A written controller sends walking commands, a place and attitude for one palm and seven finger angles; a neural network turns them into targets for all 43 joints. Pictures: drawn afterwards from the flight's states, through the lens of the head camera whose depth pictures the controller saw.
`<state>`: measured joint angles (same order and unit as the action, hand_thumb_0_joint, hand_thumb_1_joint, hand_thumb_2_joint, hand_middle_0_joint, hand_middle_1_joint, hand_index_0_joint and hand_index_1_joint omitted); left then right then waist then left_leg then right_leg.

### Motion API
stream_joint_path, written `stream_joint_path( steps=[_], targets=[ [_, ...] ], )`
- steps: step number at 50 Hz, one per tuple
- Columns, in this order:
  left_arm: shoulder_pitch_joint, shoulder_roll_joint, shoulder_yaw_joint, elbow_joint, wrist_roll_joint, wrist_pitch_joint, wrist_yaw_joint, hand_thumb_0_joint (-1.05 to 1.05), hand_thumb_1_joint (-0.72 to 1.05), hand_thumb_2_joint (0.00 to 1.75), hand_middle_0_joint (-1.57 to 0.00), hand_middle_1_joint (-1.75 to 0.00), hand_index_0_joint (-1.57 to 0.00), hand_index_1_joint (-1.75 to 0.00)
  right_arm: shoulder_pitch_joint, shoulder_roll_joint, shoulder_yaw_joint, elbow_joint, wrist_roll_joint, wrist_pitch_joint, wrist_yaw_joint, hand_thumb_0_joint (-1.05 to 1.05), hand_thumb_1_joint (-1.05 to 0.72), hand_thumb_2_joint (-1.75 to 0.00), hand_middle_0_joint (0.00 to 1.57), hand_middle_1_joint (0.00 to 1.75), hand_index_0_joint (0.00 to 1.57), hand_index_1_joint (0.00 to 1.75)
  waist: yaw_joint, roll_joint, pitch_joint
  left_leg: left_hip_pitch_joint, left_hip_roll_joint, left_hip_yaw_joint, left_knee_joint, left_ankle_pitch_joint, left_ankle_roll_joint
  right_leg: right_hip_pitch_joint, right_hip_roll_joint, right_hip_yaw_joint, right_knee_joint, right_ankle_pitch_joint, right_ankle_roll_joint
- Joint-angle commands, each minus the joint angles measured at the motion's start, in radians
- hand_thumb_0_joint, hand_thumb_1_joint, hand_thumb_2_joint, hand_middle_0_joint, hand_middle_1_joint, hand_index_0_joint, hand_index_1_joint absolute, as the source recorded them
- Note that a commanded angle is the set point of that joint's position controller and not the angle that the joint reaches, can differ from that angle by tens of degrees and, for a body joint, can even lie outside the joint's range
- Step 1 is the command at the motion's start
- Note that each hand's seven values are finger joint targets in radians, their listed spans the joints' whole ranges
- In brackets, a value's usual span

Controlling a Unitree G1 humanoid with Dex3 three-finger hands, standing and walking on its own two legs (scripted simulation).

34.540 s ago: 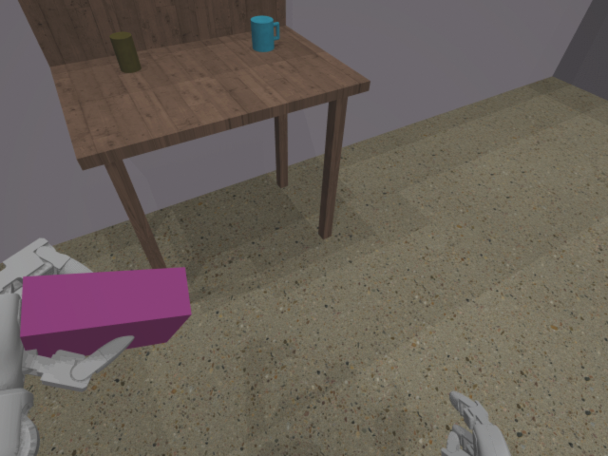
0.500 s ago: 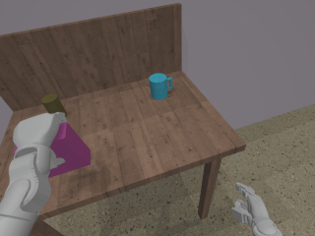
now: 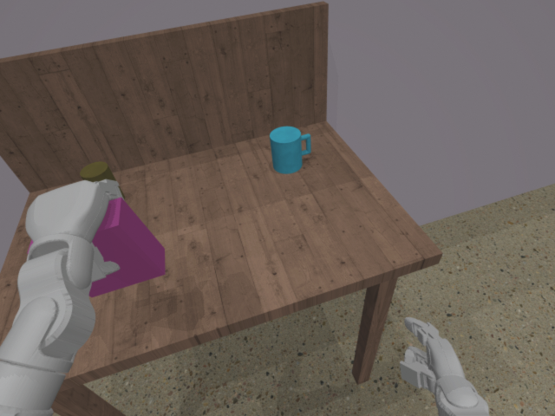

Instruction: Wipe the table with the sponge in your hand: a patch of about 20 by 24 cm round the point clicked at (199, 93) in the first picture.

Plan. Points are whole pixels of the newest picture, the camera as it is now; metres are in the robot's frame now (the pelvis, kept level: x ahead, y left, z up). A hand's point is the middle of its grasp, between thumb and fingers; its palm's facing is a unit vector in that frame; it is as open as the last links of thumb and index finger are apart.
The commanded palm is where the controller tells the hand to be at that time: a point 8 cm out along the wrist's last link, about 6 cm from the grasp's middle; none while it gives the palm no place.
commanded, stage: bring the sponge back beside the body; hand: left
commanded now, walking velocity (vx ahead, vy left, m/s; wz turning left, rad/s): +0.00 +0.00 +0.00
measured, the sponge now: (114, 258) +0.27 +0.30 +0.11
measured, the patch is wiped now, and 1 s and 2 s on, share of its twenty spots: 1.00 1.00 1.00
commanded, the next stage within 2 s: step back with the hand held close in 1.56 s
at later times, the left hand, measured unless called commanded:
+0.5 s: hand (101, 263) +0.24 +0.28 +0.14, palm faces +0.11 -0.10 -0.99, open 9.0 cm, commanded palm +0.20 +0.28 +0.21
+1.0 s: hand (101, 296) +0.21 +0.27 +0.12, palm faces +0.08 -0.11 -0.99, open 9.0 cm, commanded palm +0.17 +0.26 +0.19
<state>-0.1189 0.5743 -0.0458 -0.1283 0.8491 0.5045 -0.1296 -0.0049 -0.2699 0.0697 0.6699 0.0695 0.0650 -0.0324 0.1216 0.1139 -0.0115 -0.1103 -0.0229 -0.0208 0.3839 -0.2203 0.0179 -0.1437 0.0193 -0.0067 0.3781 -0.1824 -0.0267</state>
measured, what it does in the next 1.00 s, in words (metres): stands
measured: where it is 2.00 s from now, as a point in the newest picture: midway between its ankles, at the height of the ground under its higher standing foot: outside the picture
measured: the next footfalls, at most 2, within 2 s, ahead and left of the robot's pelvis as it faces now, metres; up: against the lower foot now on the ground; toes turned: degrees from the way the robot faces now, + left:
none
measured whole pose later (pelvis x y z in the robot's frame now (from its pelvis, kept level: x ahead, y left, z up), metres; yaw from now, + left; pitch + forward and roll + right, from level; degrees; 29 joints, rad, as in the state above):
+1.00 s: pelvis +0.00 -0.02 +0.00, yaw -1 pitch -5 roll +0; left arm 0.21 0.54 -0.03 -0.32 0.84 0.47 -0.05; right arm 0.01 -0.27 0.05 0.66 0.05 0.04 -0.03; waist 0.13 0.12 0.00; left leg -0.10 0.01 -0.02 0.43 -0.25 -0.01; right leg -0.13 0.05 -0.01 0.42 -0.20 -0.05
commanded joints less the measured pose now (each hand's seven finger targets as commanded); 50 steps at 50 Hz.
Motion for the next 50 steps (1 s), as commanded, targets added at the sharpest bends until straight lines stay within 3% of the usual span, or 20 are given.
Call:
stream_joint_path(
  steps=[1,3,5,8,9,13,14,17,18,19,23,30,33,34,38,39,43,44,48,50],
  targets=[
    [-0.267,0.212,0.122,-0.203,0.036,0.0,0.041,0.0,0.1,1.3,-1.2,-1.6,-1.2,-1.6,-0.24,-0.092,-0.039,-0.195,-0.001,-0.057,-0.006,0.0,-0.9,-0.9,0.2,0.3,0.2,0.3,0.011,-0.025,-0.21,-0.008,0.002,-0.042,-0.05,0.234,0.022,0.116,0.002,0.033,-0.028,0.138,-0.055],
    [-0.236,0.227,0.145,-0.25,0.035,-0.001,0.041,0.0,0.1,1.3,-1.2,-1.6,-1.2,-1.6,-0.26,-0.09,-0.036,-0.208,0.002,-0.062,-0.005,0.0,-0.9,-0.9,0.2,0.3,0.2,0.3,0.018,-0.025,-0.223,-0.004,0.002,-0.049,-0.052,0.223,0.023,0.123,0.01,0.06,-0.025,0.127,-0.06],
    [-0.27,0.205,0.114,-0.234,0.041,-0.004,0.044,0.0,0.1,1.3,-1.2,-1.6,-1.2,-1.6,-0.24,-0.089,-0.036,-0.193,0.002,-0.06,-0.006,0.0,-0.9,-0.9,0.2,0.3,0.2,0.3,-0.001,-0.034,-0.19,-0.011,0.005,-0.046,-0.054,0.209,0.021,0.099,0.006,0.04,-0.033,0.105,-0.053],
    [-0.239,0.267,0.178,-0.276,0.052,-0.009,0.061,0.0,0.1,1.3,-1.2,-1.6,-1.2,-1.6,-0.258,-0.092,-0.037,-0.203,-0.004,-0.064,-0.009,0.0,-0.9,-0.9,0.2,0.3,0.2,0.3,0.023,-0.012,-0.225,-0.002,0.0,-0.053,-0.05,0.217,0.025,0.128,0.014,0.078,-0.025,0.119,-0.065],
    [-0.228,0.237,0.155,-0.271,0.055,-0.009,0.065,0.0,0.1,1.3,-1.2,-1.6,-1.2,-1.6,-0.238,-0.087,-0.037,-0.202,-0.007,-0.065,-0.009,0.0,-0.9,-0.9,0.2,0.3,0.2,0.3,0.022,-0.033,-0.238,-0.004,-0.001,-0.041,-0.04,0.238,0.025,0.141,0.006,0.045,-0.014,0.137,-0.06],
    [-0.18,0.245,0.179,-0.302,0.042,-0.009,0.077,0.0,0.1,1.3,-1.2,-1.6,-1.2,-1.6,-0.262,-0.086,-0.039,-0.201,-0.004,-0.063,-0.004,0.0,-0.9,-0.9,0.2,0.3,0.2,0.3,0.023,-0.011,-0.214,0.002,0.001,-0.051,-0.048,0.225,0.023,0.125,0.016,0.078,-0.026,0.125,-0.063],
    [-0.173,0.213,0.151,-0.283,0.041,-0.005,0.077,0.0,0.1,1.3,-1.2,-1.6,-1.2,-1.6,-0.243,-0.084,-0.038,-0.202,-0.008,-0.065,-0.004,0.0,-0.9,-0.9,0.2,0.3,0.2,0.3,0.021,-0.034,-0.209,-0.01,0.001,-0.039,-0.039,0.232,0.023,0.129,0.007,0.048,-0.019,0.135,-0.058],
    [-0.138,0.212,0.149,-0.287,0.032,-0.002,0.077,0.0,0.1,1.3,-1.2,-1.6,-1.2,-1.6,-0.24,-0.088,-0.042,-0.193,-0.006,-0.055,-0.005,0.0,-0.9,-0.9,0.2,0.3,0.2,0.3,0.012,-0.035,-0.194,-0.001,0.0,-0.04,-0.039,0.231,0.024,0.114,0.005,0.056,-0.03,0.145,-0.051],
    [-0.147,0.217,0.158,-0.305,0.035,0.0,0.075,0.0,0.1,1.3,-1.2,-1.6,-1.2,-1.6,-0.267,-0.086,-0.037,-0.201,-0.003,-0.062,-0.006,0.0,-0.9,-0.9,0.2,0.3,0.2,0.3,0.011,-0.027,-0.177,-0.001,0.001,-0.048,-0.041,0.208,0.023,0.096,0.016,0.086,-0.036,0.11,-0.06],
    [-0.139,0.189,0.132,-0.299,0.035,0.0,0.074,0.0,0.1,1.3,-1.2,-1.6,-1.2,-1.6,-0.247,-0.085,-0.038,-0.204,-0.008,-0.065,-0.006,0.0,-0.9,-0.9,0.2,0.3,0.2,0.3,0.014,-0.048,-0.193,-0.007,0.0,-0.037,-0.031,0.216,0.026,0.111,0.007,0.058,-0.025,0.125,-0.055],
    [-0.094,0.219,0.164,-0.341,0.039,-0.006,0.076,0.0,0.1,1.3,-1.2,-1.6,-1.2,-1.6,-0.268,-0.085,-0.039,-0.206,-0.007,-0.066,-0.007,0.0,-0.9,-0.9,0.2,0.3,0.2,0.3,0.017,-0.025,-0.19,0.006,0.0,-0.05,-0.032,0.219,0.027,0.105,0.016,0.09,-0.028,0.126,-0.059],
    [-0.043,0.226,0.18,-0.33,0.044,-0.02,0.096,0.0,0.1,1.3,-1.2,-1.6,-1.2,-1.6,-0.237,-0.086,-0.044,-0.196,-0.012,-0.067,-0.007,0.0,-0.9,-0.9,0.2,0.3,0.2,0.3,0.015,-0.033,-0.182,-0.004,-0.003,-0.04,-0.019,0.219,0.026,0.108,0.007,0.084,-0.026,0.131,-0.052],
    [0.005,0.221,0.19,-0.37,0.033,-0.023,0.1,0.0,0.1,1.3,-1.2,-1.6,-1.2,-1.6,-0.263,-0.084,-0.045,-0.207,-0.01,-0.068,-0.005,0.0,-0.9,-0.9,0.2,0.3,0.2,0.3,0.024,-0.032,-0.18,0.003,-0.005,-0.046,-0.016,0.215,0.027,0.108,0.015,0.109,-0.027,0.13,-0.057],
    [0.017,0.204,0.174,-0.366,0.034,-0.023,0.102,0.0,0.1,1.3,-1.2,-1.6,-1.2,-1.6,-0.239,-0.084,-0.044,-0.211,-0.015,-0.071,-0.004,0.0,-0.9,-0.9,0.2,0.3,0.2,0.3,0.026,-0.035,-0.2,-0.005,-0.005,-0.036,-0.009,0.227,0.029,0.125,0.006,0.077,-0.013,0.147,-0.052],
    [0.049,0.217,0.194,-0.377,0.021,-0.027,0.105,0.0,0.1,1.3,-1.2,-1.6,-1.2,-1.6,-0.261,-0.086,-0.046,-0.207,-0.01,-0.071,-0.006,0.0,-0.9,-0.9,0.2,0.3,0.2,0.3,0.017,-0.047,-0.151,-0.006,-0.003,-0.045,-0.008,0.19,0.027,0.086,0.014,0.117,-0.033,0.104,-0.052],
    [0.047,0.193,0.169,-0.367,0.023,-0.027,0.106,0.0,0.1,1.3,-1.2,-1.6,-1.2,-1.6,-0.237,-0.085,-0.046,-0.21,-0.015,-0.074,-0.007,0.0,-0.9,-0.9,0.2,0.3,0.2,0.3,0.017,-0.045,-0.156,-0.015,-0.004,-0.034,-0.004,0.187,0.03,0.092,0.004,0.088,-0.027,0.099,-0.047],
    [0.061,0.215,0.19,-0.395,0.033,-0.044,0.113,0.0,0.1,1.3,-1.2,-1.6,-1.2,-1.6,-0.257,-0.087,-0.048,-0.207,-0.013,-0.079,-0.012,0.0,-0.9,-0.9,0.2,0.3,0.2,0.3,0.017,-0.031,-0.148,-0.002,-0.004,-0.048,-0.012,0.162,0.029,0.077,0.015,0.119,-0.04,0.051,-0.052],
    [0.075,0.189,0.167,-0.392,0.032,-0.046,0.115,0.0,0.1,1.3,-1.2,-1.6,-1.2,-1.6,-0.233,-0.081,-0.05,-0.216,-0.017,-0.085,-0.011,0.0,-0.9,-0.9,0.2,0.3,0.2,0.3,0.022,-0.041,-0.154,-0.012,-0.007,-0.037,0.0,0.174,0.032,0.089,0.005,0.09,-0.03,0.07,-0.047],
    [0.124,0.196,0.19,-0.413,0.025,-0.056,0.124,0.0,0.1,1.3,-1.2,-1.6,-1.2,-1.6,-0.255,-0.083,-0.052,-0.209,-0.015,-0.086,-0.008,0.0,-0.9,-0.9,0.2,0.3,0.2,0.3,0.019,-0.028,-0.13,-0.005,-0.004,-0.046,-0.008,0.16,0.028,0.073,0.015,0.124,-0.044,0.049,-0.051],
    [0.152,0.18,0.178,-0.4,0.026,-0.06,0.131,0.0,0.1,1.3,-1.2,-1.6,-1.2,-1.6,-0.227,-0.08,-0.054,-0.204,-0.018,-0.089,-0.008,0.0,-0.9,-0.9,0.2,0.3,0.2,0.3,0.019,-0.047,-0.132,-0.01,-0.004,-0.038,0.0,0.165,0.029,0.073,0.006,0.102,-0.04,0.054,-0.043]
  ],
)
